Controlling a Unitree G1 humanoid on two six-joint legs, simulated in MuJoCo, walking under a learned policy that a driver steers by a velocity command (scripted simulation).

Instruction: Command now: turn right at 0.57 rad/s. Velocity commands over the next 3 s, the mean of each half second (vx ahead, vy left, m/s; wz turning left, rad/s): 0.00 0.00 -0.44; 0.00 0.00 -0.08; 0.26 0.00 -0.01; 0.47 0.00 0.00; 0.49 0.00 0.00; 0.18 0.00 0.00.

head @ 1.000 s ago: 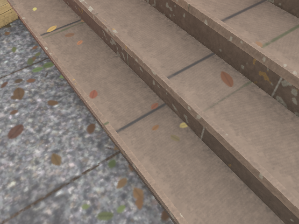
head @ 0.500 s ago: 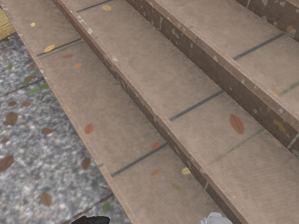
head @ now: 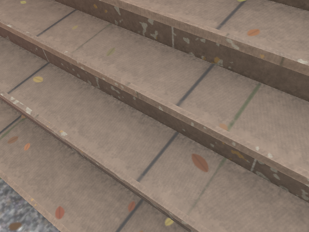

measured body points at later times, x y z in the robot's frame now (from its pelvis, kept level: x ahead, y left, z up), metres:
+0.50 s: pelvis +0.00 +0.17 -0.14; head +0.03 +0.21 +0.30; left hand +0.18 +0.36 -0.28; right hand +0.02 -0.07 -0.25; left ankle +0.00 +0.26 -0.88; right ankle -0.06 +0.03 -0.56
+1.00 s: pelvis -0.01 +0.16 -0.14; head +0.00 +0.15 +0.31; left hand +0.15 +0.37 -0.27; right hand -0.01 -0.08 -0.28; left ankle +0.00 +0.27 -0.88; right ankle -0.06 +0.05 -0.88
